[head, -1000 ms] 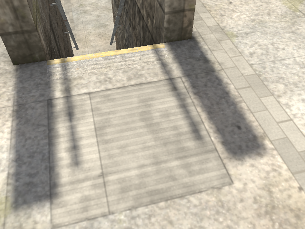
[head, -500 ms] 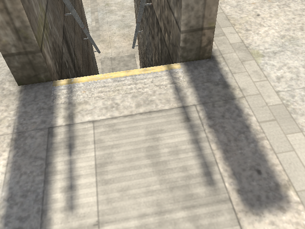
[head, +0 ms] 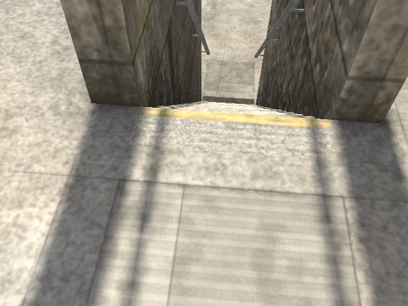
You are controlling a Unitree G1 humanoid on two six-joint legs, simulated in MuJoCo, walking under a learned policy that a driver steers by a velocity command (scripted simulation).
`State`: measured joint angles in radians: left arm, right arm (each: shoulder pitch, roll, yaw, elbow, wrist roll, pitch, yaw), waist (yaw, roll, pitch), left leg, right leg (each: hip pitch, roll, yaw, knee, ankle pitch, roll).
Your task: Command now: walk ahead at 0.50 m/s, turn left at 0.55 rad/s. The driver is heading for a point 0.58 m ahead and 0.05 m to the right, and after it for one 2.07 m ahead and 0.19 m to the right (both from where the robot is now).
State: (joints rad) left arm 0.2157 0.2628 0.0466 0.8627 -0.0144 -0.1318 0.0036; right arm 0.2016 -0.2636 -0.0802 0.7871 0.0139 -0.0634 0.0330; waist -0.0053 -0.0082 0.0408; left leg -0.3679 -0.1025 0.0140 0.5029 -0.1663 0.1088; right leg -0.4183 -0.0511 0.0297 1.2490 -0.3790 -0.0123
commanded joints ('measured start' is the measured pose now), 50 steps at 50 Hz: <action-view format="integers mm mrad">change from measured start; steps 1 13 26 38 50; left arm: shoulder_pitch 7 -302 6 156 172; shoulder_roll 114 77 85 169 113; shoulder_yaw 37 15 21 43 48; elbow -92 -208 -126 -39 -122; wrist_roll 21 11 23 -11 -4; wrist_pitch -2 -1 15 67 181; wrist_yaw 5 -23 -34 10 40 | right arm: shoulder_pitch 8 194 90 -180 -142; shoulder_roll -92 -135 -99 -51 -112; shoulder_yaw -17 -19 0 16 -4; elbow -78 -14 -68 -149 -128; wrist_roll -3 5 -5 -15 -44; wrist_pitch -15 -11 -17 -29 31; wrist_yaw -11 -40 -33 -27 -54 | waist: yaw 29 -93 6 59 48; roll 5 93 -59 -84 172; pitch -99 -20 -46 -53 -143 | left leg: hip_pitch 215 277 -290 -151 65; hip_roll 269 260 210 102 375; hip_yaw -372 -287 -110 -59 -175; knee -269 -221 645 37 -241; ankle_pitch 239 195 -131 219 139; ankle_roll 205 116 -66 -128 124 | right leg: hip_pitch -206 -186 270 302 -124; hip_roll -74 6 -179 -105 -3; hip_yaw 52 1 300 118 3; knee -95 -719 -1062 -931 -33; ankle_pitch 64 462 220 697 -80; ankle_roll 16 11 -221 -161 95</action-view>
